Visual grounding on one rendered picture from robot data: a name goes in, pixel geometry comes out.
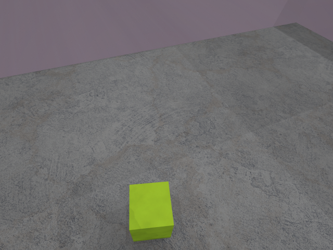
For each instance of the carton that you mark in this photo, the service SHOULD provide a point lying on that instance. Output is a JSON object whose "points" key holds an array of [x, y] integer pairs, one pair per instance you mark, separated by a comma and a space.
{"points": [[150, 215]]}

